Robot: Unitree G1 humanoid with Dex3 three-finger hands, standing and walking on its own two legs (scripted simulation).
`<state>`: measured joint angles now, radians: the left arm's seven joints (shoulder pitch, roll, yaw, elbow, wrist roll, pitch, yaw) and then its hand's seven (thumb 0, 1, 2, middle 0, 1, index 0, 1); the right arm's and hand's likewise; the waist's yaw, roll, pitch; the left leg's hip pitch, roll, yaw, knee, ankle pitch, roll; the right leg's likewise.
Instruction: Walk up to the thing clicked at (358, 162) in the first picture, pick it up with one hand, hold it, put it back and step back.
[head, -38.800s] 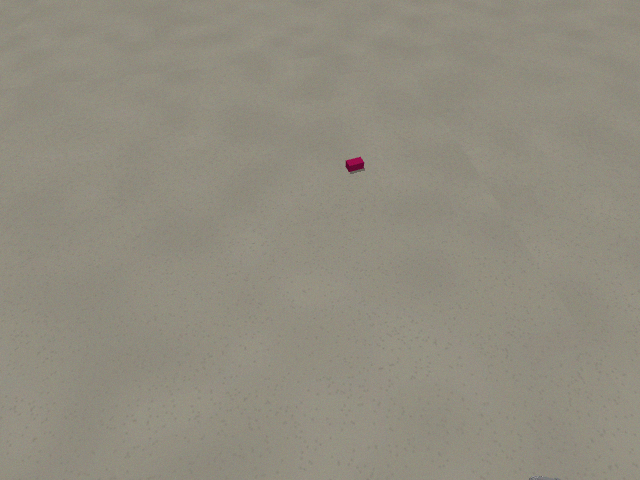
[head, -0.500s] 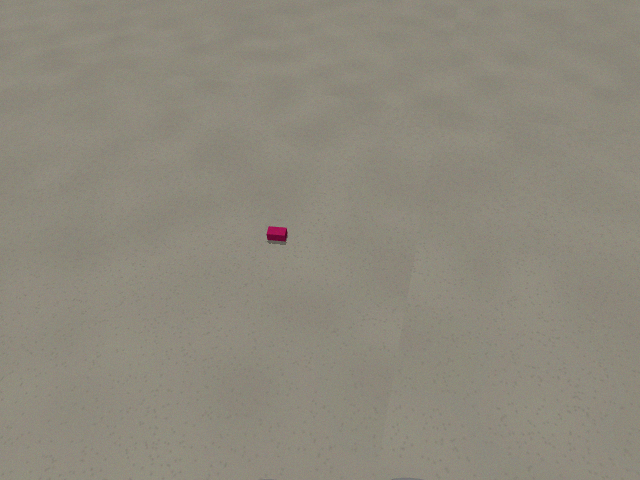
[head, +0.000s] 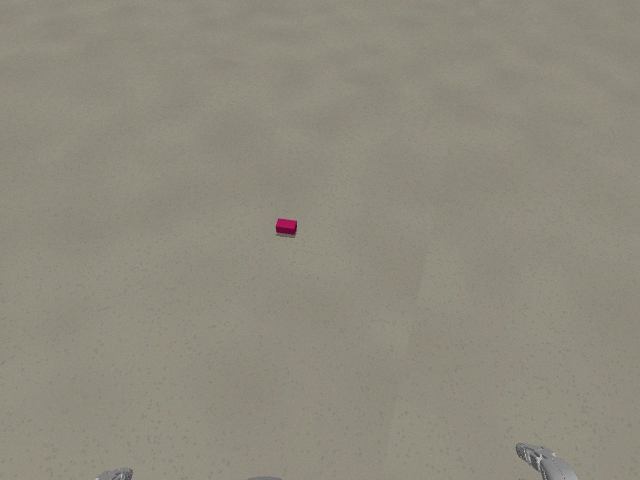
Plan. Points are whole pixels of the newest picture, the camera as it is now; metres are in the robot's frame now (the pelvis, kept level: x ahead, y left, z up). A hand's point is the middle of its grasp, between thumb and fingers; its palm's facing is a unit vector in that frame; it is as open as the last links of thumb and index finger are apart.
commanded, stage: step back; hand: left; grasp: from above
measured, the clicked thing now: (286, 226) +1.09 +0.16 -0.75
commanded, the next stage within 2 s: stand in 0.12 s
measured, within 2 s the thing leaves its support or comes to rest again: neither
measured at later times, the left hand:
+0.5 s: hand out of the picture +0.08 +0.23 -0.14, palm faces -0.05 -0.94 -0.33, open 7.4 cm
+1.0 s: hand out of the picture +0.06 +0.23 -0.14, palm faces -0.06 -0.94 -0.34, open 7.4 cm
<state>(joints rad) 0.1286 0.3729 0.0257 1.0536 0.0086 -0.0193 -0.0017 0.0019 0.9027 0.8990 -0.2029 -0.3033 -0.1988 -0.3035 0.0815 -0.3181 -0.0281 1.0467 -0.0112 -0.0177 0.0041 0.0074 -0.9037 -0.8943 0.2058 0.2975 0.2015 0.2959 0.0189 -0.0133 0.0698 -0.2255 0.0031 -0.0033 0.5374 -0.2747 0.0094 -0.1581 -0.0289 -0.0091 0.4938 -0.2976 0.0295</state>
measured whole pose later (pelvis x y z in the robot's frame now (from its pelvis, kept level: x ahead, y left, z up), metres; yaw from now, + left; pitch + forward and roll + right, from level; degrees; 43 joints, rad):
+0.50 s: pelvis -0.01 -0.01 +0.01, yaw -1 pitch -3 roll +0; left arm 0.08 0.34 -0.01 1.13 0.01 -0.02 -0.01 0.00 0.90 0.90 -0.20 -0.30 -0.20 -0.30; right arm 0.06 -0.34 -0.02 1.15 0.00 0.00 0.01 0.01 -0.91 -0.89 0.20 0.30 0.20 0.30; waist -0.01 0.00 0.07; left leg -0.11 0.01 0.01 0.32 -0.15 -0.01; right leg -0.07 -0.02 0.00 0.32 -0.19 0.02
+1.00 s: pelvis -0.02 -0.02 +0.01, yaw -1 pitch -3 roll +0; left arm 0.12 0.35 -0.01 1.13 0.01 -0.01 -0.01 0.00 0.90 0.90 -0.20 -0.30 -0.20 -0.30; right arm 0.11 -0.34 0.00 1.16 -0.01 -0.01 0.01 0.01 -0.91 -0.89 0.20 0.30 0.20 0.30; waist -0.01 0.00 0.06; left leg -0.14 0.02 0.00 0.32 -0.14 -0.02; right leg -0.10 -0.01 0.00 0.32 -0.18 0.01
